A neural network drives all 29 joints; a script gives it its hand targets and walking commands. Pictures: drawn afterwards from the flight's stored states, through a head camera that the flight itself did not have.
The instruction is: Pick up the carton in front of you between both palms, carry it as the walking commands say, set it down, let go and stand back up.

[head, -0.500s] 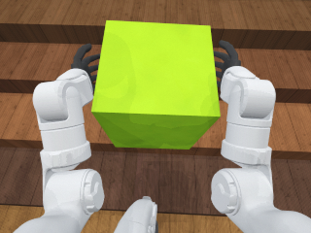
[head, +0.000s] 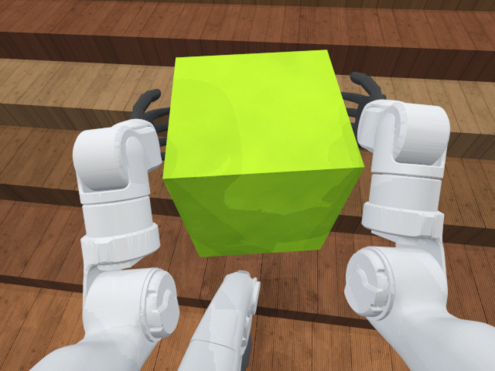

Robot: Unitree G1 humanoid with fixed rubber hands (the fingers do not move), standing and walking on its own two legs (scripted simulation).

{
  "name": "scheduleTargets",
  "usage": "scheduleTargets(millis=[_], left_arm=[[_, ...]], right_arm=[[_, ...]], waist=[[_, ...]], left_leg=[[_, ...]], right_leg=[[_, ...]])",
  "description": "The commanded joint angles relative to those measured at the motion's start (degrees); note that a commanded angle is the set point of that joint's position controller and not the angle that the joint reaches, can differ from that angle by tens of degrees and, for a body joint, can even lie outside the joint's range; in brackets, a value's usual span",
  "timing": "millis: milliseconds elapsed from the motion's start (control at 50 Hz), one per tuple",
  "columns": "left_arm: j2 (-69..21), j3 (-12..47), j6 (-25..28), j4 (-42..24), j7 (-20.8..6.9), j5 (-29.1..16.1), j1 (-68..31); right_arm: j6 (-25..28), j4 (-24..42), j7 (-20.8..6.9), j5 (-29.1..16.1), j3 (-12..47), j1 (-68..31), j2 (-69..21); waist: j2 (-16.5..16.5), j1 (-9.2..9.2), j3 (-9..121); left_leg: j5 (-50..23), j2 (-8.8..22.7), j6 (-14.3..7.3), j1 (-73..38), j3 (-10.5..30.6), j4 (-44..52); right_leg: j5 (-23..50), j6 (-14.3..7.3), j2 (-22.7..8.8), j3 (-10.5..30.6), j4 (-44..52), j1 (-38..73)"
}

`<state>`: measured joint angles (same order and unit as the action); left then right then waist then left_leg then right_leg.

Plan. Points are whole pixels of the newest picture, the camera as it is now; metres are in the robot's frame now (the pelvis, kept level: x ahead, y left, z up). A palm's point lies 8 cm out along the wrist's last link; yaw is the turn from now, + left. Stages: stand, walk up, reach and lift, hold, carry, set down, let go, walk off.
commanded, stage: carry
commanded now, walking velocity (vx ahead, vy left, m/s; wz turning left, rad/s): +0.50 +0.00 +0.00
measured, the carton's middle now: (256, 165) +0.40 +0.09 +0.10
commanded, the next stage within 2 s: none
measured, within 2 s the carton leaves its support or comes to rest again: neither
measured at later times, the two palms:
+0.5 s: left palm out of the picture +0.78 +0.14 +0.35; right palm out of the picture +0.78 -0.16 +0.36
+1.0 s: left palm out of the picture +1.08 +0.16 +0.47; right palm out of the picture +1.03 -0.13 +0.46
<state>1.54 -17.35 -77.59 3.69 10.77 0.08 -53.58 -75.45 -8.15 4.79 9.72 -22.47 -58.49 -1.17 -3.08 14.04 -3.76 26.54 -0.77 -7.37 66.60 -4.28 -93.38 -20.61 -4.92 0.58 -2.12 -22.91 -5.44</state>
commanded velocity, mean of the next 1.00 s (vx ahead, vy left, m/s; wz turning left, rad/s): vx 0.50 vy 0.00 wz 0.00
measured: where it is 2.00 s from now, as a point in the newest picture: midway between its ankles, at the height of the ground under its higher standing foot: (314, 39)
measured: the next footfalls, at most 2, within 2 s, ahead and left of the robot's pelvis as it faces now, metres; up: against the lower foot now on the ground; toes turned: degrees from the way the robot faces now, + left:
left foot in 0.04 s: +0.20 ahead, +0.10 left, +0.12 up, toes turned +3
right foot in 0.40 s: +0.54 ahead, -0.07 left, +0.26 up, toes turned -6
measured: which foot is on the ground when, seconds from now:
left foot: up 0.00-0.02, down 0.04-0.44, up 0.46-0.84, down 0.86-1.00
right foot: down 0.00-0.06, up 0.08-0.38, down 0.40-0.90, up 0.92-1.00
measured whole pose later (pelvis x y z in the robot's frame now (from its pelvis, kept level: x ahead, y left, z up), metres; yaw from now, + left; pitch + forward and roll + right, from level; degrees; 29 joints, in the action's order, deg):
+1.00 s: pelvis +0.69 +0.06 +0.31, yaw +0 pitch +2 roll +3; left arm 1.6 -19.6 -77.3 20.6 6.5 7.4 -52.6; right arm -76.4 -19.6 8.4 3.5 -12.1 -50.0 1.4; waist -1.9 -8.6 3.2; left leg 21.4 -1.7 -5.5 33.4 -9.5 -52.1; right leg -11.2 -3.6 0.7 5.4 -95.1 -34.2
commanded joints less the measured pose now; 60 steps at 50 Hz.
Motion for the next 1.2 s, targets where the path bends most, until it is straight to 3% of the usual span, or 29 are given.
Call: scheduleTargets(millis=[0, 20, 40, 60, 80, 100, 140, 200, 280, 320, 360, 400, 420, 440, 500, 560, 680, 760, 780, 820, 840, 860, 880, 900, 920, 940, 1000, 1100, 1180], left_arm=[[-65.7, 36.9, 1.4, -0.9, -20.9, -35.3, -57.1], [-65.9, 35.6, 1.6, 2.7, -20.9, -34.4, -55.2], [-67.2, 34.8, 1.6, 4.5, -21.0, -33.3, -55.9], [-69.1, 34.3, 1.7, 4.5, -21.1, -31.9, -57.1], [-68.3, 33.2, 1.7, 7.1, -20.9, -30.2, -51.9], [-69.3, 31.4, 1.7, 9.5, -20.1, -27.1, -48.3], [-65.0, 28.5, 1.4, 2.5, -18.4, -21.6, -47.0], [-54.8, 26.1, 1.2, -3.4, -14.0, -12.8, -41.8], [-44.7, 20.9, 1.6, 2.6, -9.8, -2.4, -33.3], [-42.0, 19.3, 1.4, 6.5, -8.8, -0.9, -33.6], [-42.4, 20.4, 1.1, 8.6, -8.5, -0.8, -34.9], [-46.7, 22.5, 1.3, 6.6, -9.6, -4.2, -40.0], [-50.3, 23.3, 0.9, 7.7, -10.5, -5.3, -40.7], [-53.3, 24.7, 0.7, 10.2, -11.5, -8.0, -34.8], [-66.1, 33.1, 0.4, 0.8, -15.3, -20.4, -45.8], [-71.6, 38.3, 0.5, -5.1, -18.2, -30.1, -56.7], [-66.6, 35.2, 0.8, 0.1, -19.8, -32.0, -55.9], [-65.5, 30.9, 0.6, 6.9, -20.4, -29.7, -53.1], [-65.0, 29.2, 0.4, 8.3, -20.4, -28.6, -53.0], [-64.4, 26.4, -0.6, 12.6, -20.0, -25.2, -47.6], [-63.6, 24.3, -0.5, 13.8, -19.7, -23.6, -47.1], [-62.8, 21.8, -0.3, 14.7, -19.1, -21.0, -46.5], [-62.1, 20.9, 0.1, 16.1, -18.6, -18.9, -43.0], [-62.1, 20.4, 0.3, 16.9, -18.4, -16.6, -40.2], [-61.8, 20.3, 1.0, 15.6, -17.8, -14.8, -40.3], [-61.2, 19.3, 1.6, 13.4, -17.2, -13.5, -40.1], [-58.7, 20.3, 2.5, 7.5, -15.4, -12.2, -42.0], [-58.1, 25.0, 2.4, 7.1, -13.7, -12.2, -35.9], [-58.8, 29.3, 0.8, 6.1, -13.4, -14.4, -37.5]], right_arm=[[0.6, -4.6, -2.9, -8.1, 22.5, -27.7, -39.0], [0.7, -4.4, -2.7, -8.3, 22.6, -28.6, -39.5], [1.3, -5.3, -2.6, -8.0, 22.5, -29.2, -38.9], [1.7, -4.3, -3.0, -10.0, 24.2, -29.8, -42.3], [1.4, -4.4, -4.0, -13.2, 25.4, -25.1, -46.2], [0.9, -5.5, -4.9, -14.9, 28.7, -26.0, -49.7], [0.9, 4.7, -6.8, -22.5, 35.3, -35.9, -56.3], [-0.5, 17.0, -9.8, -36.4, 44.1, -49.8, -64.4], [-1.2, 13.9, -12.8, -43.8, 44.9, -51.8, -61.6], [-0.9, 6.5, -14.0, -44.3, 42.9, -50.1, -60.6], [-0.8, 1.6, -14.6, -42.8, 39.6, -50.0, -61.4], [-1.0, -0.5, -14.9, -39.9, 36.7, -50.1, -61.6], [-1.7, -1.8, -14.7, -38.6, 36.4, -50.8, -64.3], [-2.4, -3.5, -14.5, -35.9, 34.4, -43.8, -63.6], [-2.6, 0.7, -11.8, -27.8, 31.1, -39.6, -58.5], [-1.8, 1.9, -8.7, -20.8, 27.3, -36.5, -51.9], [-1.4, -5.0, -6.0, -13.9, 25.1, -30.3, -44.6], [-2.3, -8.9, -6.1, -15.1, 25.5, -32.1, -45.0], [-2.7, -9.3, -6.2, -16.4, 26.6, -32.9, -46.9], [-3.0, -12.7, -6.7, -19.7, 27.3, -32.0, -50.8], [-3.4, -12.8, -7.5, -21.9, 28.1, -32.9, -52.6], [-3.1, -12.5, -8.2, -23.9, 29.5, -35.4, -56.1], [-2.6, -12.8, -9.0, -26.6, 30.1, -35.0, -59.2], [-1.1, -12.0, -9.9, -28.8, 31.5, -35.4, -60.9], [-0.3, -7.8, -10.9, -31.9, 33.3, -39.1, -63.1], [0.8, -2.8, -11.8, -35.5, 36.2, -44.5, -66.9], [2.5, 5.9, -13.2, -42.5, 40.6, -54.7, -72.0], [1.9, 4.9, -12.6, -39.8, 38.5, -45.5, -67.9], [0.3, 3.7, -12.3, -35.4, 36.3, -40.3, -63.0]], waist=[[-9.4, -14.01, 35.0], [-12.2, -18.68, 41.3], [-4.6, -23.22, 48.8], [12.7, -28.59, 47.7], [12.7, -21.72, 38.5], [17.4, -22.48, 52.3], [6.6, -22.06, 44.8], [-0.5, -19.23, 32.5], [8.6, -21.48, 30.7], [9.1, -19.20, 29.3], [14.7, -14.00, 34.8], [14.6, -3.32, 45.5], [-2.9, -4.04, 51.1], [-17.2, -4.73, 57.0], [3.6, -8.77, 41.0], [4.4, -10.10, 33.6], [-0.5, -6.25, 31.4], [1.0, -9.72, 23.7], [-2.2, -10.70, 24.1], [-6.0, -15.62, 33.5], [-12.7, -19.42, 34.1], [-9.8, -22.68, 38.2], [-0.2, -22.76, 39.7], [20.9, -21.74, 44.3], [12.1, -19.21, 46.4], [6.6, -18.49, 41.6], [2.3, -16.06, 31.0], [7.0, -19.45, 32.1], [7.2, -20.19, 28.2]], left_leg=[[-15.2, -4.1, -1.6, -51.5, -7.5, 30.0], [-22.7, -3.2, -2.5, -60.9, -5.1, 36.0], [-18.2, -0.7, -7.4, -71.2, 2.0, 46.3], [-43.9, 3.7, -10.7, -83.7, 9.6, 61.1], [-72.8, 10.5, -10.5, -88.3, 18.0, 61.6], [-101.0, 22.6, -16.9, -104.7, 32.8, 51.3], [-53.9, 17.9, -13.8, -93.7, 36.3, 60.2], [-40.0, 14.4, -6.2, -82.1, 25.9, 65.1], [-59.3, 10.9, -4.5, -83.8, 18.7, 68.4], [-59.7, 10.4, -4.5, -76.0, 12.4, 75.2], [-89.8, 10.3, -3.3, -58.2, 4.5, 71.8], [-90.9, 11.8, 0.1, -55.8, 0.8, 49.5], [-39.9, 4.5, 4.6, -45.0, 4.7, 25.5], [-7.3, -6.6, 8.8, -28.9, 9.9, -7.3], [-11.6, -2.5, 3.9, -15.6, 11.7, -15.4], [-11.1, -0.7, 2.1, -13.6, 8.0, -8.3], [1.4, 3.1, 1.3, 8.0, 4.5, -15.5], [-0.5, 6.0, 1.2, -10.3, -1.3, 15.0], [-4.2, 4.4, 0.0, -26.3, -5.5, 24.4], [-12.3, -2.8, -2.2, -44.0, -11.9, 24.2], [-13.9, -4.8, -1.9, -45.5, -11.4, 38.3], [-21.4, -2.5, -3.9, -57.5, -2.7, 48.6], [-38.9, 8.3, -7.5, -69.7, 20.5, 62.5], [-65.2, 19.8, -16.9, -75.4, 47.0, 69.2], [-54.8, 18.7, -16.8, -74.7, 44.7, 64.6], [-39.5, 16.7, -13.5, -70.0, 39.5, 63.1], [-12.4, 13.8, -5.6, -63.6, 28.2, 67.2], [-30.4, 17.2, -8.4, -76.4, 22.2, 69.6], [-21.7, 18.5, -6.3, -87.5, 21.0, 73.3]], right_leg=[[80.9, -5.4, -7.3, 2.2, 1.4, -12.6], [86.4, -4.8, -10.5, 2.5, -8.5, -10.7], [82.9, -0.8, -7.7, 2.2, -27.0, -11.2], [32.6, 3.0, -0.7, 3.9, -54.5, -22.2], [0.0, 1.1, 3.9, 5.1, -69.6, -39.6], [-6.5, 3.1, 7.5, 15.5, -90.6, -48.6], [-2.5, 0.2, 4.9, 13.1, -95.6, -58.6], [-5.1, -0.9, 1.6, 5.1, -84.3, -60.3], [-6.9, -2.6, 0.5, -4.0, -74.6, -63.8], [-8.9, -3.0, -2.1, -5.1, -53.0, -52.8], [7.4, -4.5, 4.8, -12.7, -37.9, -17.1], [16.7, -5.9, 5.0, -6.5, -22.7, 4.5], [29.5, -13.0, -6.1, 11.5, -15.0, 20.7], [45.2, -23.4, -19.8, 40.9, -7.3, 30.7], [24.8, -13.2, -14.1, 33.6, -6.0, 16.9], [11.1, -7.1, -10.4, 23.1, -3.2, 9.0], [19.1, -13.1, -18.2, 24.5, 0.3, 22.0], [11.1, -9.2, -12.6, 9.7, 13.7, 3.3], [23.5, -8.3, -11.1, 1.5, 15.1, -7.0], [82.3, -7.0, -10.5, -6.4, 1.2, -5.5], [97.0, -4.3, -10.5, -7.8, -13.0, -0.4], [91.1, 0.1, -8.4, -4.3, -30.1, -3.4], [42.8, 3.9, -3.0, -1.4, -48.4, -20.0], [5.2, 6.0, 7.2, 2.5, -73.8, -32.3], [4.3, 3.3, 5.0, 12.1, -86.1, -35.5], [6.0, 1.7, 2.6, 11.2, -87.2, -40.3], [7.5, -1.1, -2.2, 7.6, -80.6, -47.6], [2.1, -2.0, -2.8, 0.2, -80.3, -60.5], [-9.3, -2.3, -6.8, 2.6, -88.6, -80.9]])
